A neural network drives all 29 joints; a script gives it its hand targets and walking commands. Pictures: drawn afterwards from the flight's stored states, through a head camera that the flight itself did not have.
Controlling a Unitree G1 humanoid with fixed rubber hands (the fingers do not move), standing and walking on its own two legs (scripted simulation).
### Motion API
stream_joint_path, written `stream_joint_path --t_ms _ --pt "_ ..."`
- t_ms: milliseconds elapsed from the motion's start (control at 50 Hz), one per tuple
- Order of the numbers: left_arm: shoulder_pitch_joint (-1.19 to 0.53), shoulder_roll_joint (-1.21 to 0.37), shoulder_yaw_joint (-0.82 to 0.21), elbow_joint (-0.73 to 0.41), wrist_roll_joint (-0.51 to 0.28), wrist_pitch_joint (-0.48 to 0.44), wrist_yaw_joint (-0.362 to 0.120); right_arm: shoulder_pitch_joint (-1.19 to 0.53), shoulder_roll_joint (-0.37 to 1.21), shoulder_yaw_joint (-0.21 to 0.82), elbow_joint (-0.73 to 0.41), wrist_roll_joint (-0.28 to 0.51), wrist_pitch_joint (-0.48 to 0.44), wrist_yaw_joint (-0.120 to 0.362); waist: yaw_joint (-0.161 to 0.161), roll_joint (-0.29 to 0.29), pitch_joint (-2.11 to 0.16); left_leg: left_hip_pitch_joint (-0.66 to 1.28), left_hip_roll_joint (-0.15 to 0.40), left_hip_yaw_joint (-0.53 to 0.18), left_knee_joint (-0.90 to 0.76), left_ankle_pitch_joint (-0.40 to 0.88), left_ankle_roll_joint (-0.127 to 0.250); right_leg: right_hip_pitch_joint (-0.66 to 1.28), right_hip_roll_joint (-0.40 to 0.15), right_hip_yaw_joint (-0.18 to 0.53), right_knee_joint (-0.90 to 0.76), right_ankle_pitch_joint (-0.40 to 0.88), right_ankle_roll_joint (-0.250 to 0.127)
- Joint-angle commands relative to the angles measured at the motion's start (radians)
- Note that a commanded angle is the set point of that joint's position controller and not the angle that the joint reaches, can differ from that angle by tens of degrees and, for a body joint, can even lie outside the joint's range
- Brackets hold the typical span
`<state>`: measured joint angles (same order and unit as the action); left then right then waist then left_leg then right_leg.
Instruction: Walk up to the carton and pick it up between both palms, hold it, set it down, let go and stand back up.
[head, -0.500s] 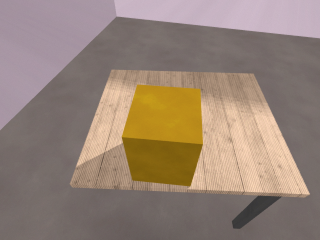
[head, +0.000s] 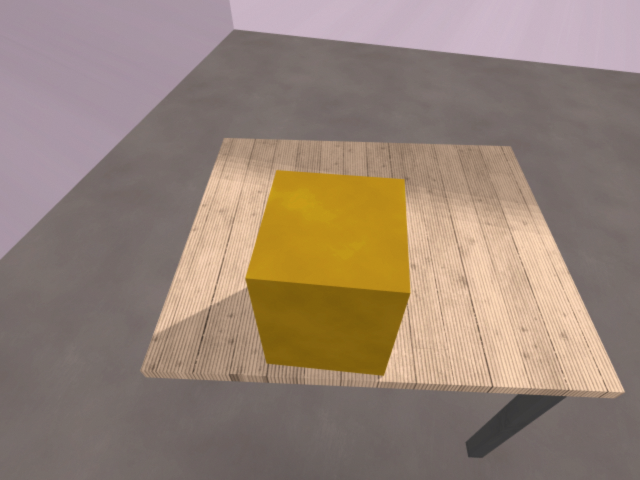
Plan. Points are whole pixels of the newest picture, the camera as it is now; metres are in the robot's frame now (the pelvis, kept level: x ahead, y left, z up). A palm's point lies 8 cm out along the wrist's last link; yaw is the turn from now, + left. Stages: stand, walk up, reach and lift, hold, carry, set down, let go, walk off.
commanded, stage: stand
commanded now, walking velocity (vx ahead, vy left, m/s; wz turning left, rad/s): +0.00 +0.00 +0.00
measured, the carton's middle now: (331, 276) +0.42 +0.01 -0.04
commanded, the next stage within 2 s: none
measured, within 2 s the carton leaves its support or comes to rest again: neither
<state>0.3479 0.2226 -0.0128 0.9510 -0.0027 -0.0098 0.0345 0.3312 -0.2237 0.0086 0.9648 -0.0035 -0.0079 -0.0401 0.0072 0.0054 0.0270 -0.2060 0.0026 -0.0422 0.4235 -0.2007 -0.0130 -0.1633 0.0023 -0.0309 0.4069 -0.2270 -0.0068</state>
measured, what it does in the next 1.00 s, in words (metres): stands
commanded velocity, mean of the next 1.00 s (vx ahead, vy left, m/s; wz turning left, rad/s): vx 0.00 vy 0.00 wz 0.00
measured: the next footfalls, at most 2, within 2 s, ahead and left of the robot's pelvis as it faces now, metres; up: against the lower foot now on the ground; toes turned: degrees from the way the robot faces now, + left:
none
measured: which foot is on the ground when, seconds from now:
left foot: down 0.00-1.00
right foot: down 0.00-1.00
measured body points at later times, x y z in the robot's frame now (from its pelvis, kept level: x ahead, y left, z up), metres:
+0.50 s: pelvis +0.01 +0.00 +0.00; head +0.01 +0.00 +0.45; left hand +0.02 +0.25 -0.15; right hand +0.02 -0.25 -0.15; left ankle +0.02 +0.13 -0.74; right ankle +0.00 -0.11 -0.74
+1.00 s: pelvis +0.00 +0.00 +0.00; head +0.01 +0.00 +0.45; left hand +0.00 +0.24 -0.15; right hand +0.01 -0.24 -0.15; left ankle +0.02 +0.13 -0.74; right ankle -0.01 -0.11 -0.74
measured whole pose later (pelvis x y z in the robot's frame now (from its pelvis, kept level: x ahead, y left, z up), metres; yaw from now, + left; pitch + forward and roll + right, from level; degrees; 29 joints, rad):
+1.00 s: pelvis +0.00 +0.00 +0.00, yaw +0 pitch -1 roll +0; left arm 0.35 0.20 -0.01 1.01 0.00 -0.01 0.04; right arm 0.33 -0.20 0.01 1.02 0.00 -0.01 -0.05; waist 0.00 0.00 0.03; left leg -0.20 0.00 -0.04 0.41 -0.20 -0.01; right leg -0.15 0.00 -0.03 0.40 -0.22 0.00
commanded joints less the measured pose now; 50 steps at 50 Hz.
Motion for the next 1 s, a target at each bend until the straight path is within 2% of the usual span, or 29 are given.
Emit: stream_joint_path --t_ms 0,60,140,220,260,340,680,720,820,880,980 --pt "0.066 0.123 0.026 -0.033 -0.004 -0.010 0.006 0.061 -0.105 -0.025 -0.028 0.002 -0.009 -0.006 -0.001 0.000 0.026 -0.009 0.089 -0.080 -0.067 0.045 0.019 -0.035 -0.100 0.105 -0.088 0.028 -0.008" --pt "0.053 0.106 0.024 -0.035 -0.001 -0.011 0.005 0.052 -0.113 -0.028 -0.028 0.001 -0.011 -0.007 -0.003 -0.018 0.032 -0.005 0.091 -0.083 -0.066 0.064 0.023 -0.024 -0.100 0.102 -0.080 0.050 -0.010" --pt "0.059 0.107 0.028 -0.024 0.001 -0.012 0.006 0.049 -0.102 -0.024 -0.022 0.001 -0.012 -0.008 -0.002 0.017 0.027 0.000 0.092 -0.079 -0.065 0.091 0.024 -0.016 -0.105 0.102 -0.079 0.075 -0.009" --pt "0.061 0.102 0.024 -0.018 0.000 -0.010 0.008 0.053 -0.103 -0.023 -0.015 0.000 -0.013 -0.009 0.003 0.016 0.037 -0.008 0.091 -0.079 -0.065 0.105 0.023 -0.005 -0.102 0.095 -0.072 0.090 -0.009" --pt "0.057 0.109 0.024 -0.012 0.001 -0.010 0.008 0.051 -0.107 -0.023 -0.015 0.003 -0.012 -0.009 -0.005 -0.005 0.037 -0.008 0.090 -0.078 -0.071 0.085 0.023 -0.012 -0.102 0.094 -0.078 0.076 -0.007" --pt "0.057 0.101 0.021 -0.012 -0.002 -0.011 0.009 0.047 -0.103 -0.020 -0.007 -0.001 -0.012 -0.011 -0.004 -0.007 0.031 0.007 0.091 -0.078 -0.069 0.115 0.021 -0.020 -0.102 0.093 -0.078 0.095 -0.006" --pt "0.066 0.097 0.027 0.023 0.001 -0.007 0.008 0.068 -0.095 -0.015 0.016 0.000 -0.012 -0.010 -0.004 -0.003 0.045 -0.017 0.081 -0.072 -0.070 0.054 0.016 -0.019 -0.101 0.097 -0.080 0.039 -0.004" --pt "0.066 0.086 0.026 0.024 -0.001 -0.006 0.009 0.056 -0.092 -0.020 0.016 0.002 -0.012 -0.011 0.000 0.013 0.053 -0.021 0.087 -0.076 -0.083 0.048 0.023 -0.025 -0.103 0.095 -0.079 0.037 -0.006" --pt "0.070 0.091 0.022 0.031 0.000 -0.009 0.012 0.065 -0.088 -0.019 0.023 0.000 -0.011 -0.013 -0.004 -0.020 0.042 -0.010 0.089 -0.074 -0.072 0.098 0.023 -0.012 -0.101 0.092 -0.082 0.078 -0.005" --pt "0.074 0.087 0.020 0.029 0.000 -0.008 0.011 0.068 -0.083 -0.019 0.026 -0.003 -0.010 -0.012 -0.008 0.007 0.047 -0.005 0.084 -0.069 -0.078 0.057 0.019 -0.024 -0.103 0.092 -0.087 0.036 -0.007" --pt "0.086 0.082 0.022 0.031 0.000 -0.008 0.011 0.063 -0.090 -0.022 0.031 -0.002 -0.010 -0.013 -0.002 0.002 0.034 -0.011 0.082 -0.069 -0.079 0.041 0.019 -0.025 -0.101 0.095 -0.091 0.015 -0.002"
